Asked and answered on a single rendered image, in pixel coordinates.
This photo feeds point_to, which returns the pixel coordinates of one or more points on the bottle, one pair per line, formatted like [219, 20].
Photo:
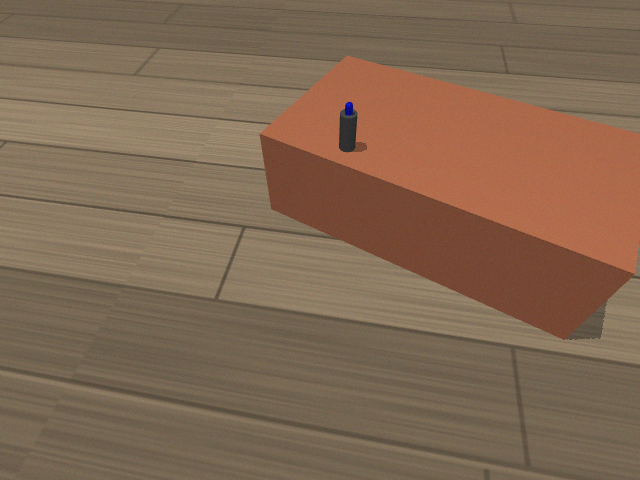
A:
[348, 125]

